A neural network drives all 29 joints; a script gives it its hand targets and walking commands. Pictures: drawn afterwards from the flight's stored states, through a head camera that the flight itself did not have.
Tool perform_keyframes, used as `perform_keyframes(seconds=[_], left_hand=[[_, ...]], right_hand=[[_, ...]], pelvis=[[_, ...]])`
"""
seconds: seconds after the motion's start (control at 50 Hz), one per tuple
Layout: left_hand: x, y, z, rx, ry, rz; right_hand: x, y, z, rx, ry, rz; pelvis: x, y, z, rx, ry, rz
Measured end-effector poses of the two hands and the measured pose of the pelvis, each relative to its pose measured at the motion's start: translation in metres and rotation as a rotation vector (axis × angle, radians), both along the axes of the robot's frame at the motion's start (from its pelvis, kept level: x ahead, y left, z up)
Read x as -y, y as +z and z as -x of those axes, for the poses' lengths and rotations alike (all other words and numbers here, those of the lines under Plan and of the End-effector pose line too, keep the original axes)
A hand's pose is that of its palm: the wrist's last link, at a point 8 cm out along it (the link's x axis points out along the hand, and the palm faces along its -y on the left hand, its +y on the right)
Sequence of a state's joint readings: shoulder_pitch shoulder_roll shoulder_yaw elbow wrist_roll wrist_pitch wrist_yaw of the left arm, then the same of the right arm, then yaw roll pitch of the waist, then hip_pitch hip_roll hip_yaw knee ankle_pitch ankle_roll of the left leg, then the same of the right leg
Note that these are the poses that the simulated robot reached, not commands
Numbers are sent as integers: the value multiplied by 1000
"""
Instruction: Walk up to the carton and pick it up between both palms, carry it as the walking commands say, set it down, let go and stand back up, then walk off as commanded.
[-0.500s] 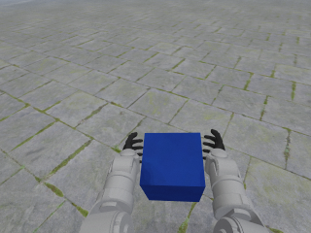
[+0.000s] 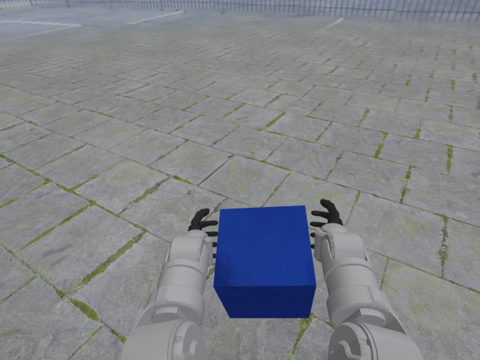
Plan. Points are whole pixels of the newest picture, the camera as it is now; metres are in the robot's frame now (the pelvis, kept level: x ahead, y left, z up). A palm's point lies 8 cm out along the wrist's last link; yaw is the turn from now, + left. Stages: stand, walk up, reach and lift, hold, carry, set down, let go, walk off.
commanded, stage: reach and lift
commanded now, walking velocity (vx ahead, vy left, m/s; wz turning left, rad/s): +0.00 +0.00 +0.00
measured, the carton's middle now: (265, 264) +0.35 -0.01 -0.02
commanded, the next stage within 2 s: hold in 1.02 s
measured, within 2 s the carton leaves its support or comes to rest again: neither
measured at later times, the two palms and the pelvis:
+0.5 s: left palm (198, 244) +0.32 +0.12 +0.07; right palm (335, 238) +0.33 -0.13 +0.09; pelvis +0.00 +0.00 +0.01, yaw +0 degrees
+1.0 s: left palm (197, 247) +0.32 +0.12 +0.07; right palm (335, 237) +0.33 -0.13 +0.10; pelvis +0.00 +0.00 +0.01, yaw +0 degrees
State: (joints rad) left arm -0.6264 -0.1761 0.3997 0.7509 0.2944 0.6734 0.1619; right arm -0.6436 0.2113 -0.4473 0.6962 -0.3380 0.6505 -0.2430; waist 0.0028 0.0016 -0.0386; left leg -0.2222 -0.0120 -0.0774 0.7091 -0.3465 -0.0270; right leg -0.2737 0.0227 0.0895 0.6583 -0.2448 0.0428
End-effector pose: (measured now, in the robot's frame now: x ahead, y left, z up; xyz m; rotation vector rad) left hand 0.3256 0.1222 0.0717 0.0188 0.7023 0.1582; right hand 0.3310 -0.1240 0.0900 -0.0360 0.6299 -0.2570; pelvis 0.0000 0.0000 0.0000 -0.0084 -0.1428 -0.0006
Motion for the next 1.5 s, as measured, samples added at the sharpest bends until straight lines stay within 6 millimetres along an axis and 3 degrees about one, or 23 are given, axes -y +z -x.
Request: perform_keyframes(seconds=[0.26, 0.72, 1.04, 1.5], left_hand=[[5, 5, -6, -1, -22, -26], [4, 4, 14, -16, -12, -14], [4, 3, 10, -26, -13, -28], [4, 6, 19, -27, -22, -46]], right_hand=[[4, 2, -3, 1, -1, 18], [3, 8, 11, -6, 10, 23], [3, 4, 6, -16, 14, 18], [2, 4, 19, -17, 6, 32]], pelvis=[[1, 5, -5, -13, 1, -2], [1, 7, 4, 3, 2, -2], [1, 8, 0, -4, 1, -3], [1, 9, -2, 0, 2, -3]])
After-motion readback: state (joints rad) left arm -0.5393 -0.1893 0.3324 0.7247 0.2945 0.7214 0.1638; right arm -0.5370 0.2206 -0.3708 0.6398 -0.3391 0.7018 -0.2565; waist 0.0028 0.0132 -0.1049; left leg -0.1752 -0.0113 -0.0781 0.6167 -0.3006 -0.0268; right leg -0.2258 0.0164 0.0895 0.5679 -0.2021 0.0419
